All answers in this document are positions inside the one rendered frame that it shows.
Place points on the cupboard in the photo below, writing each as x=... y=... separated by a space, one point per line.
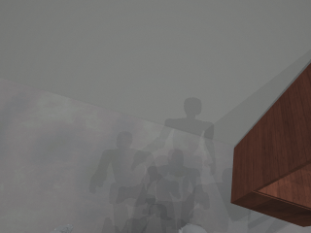
x=271 y=171

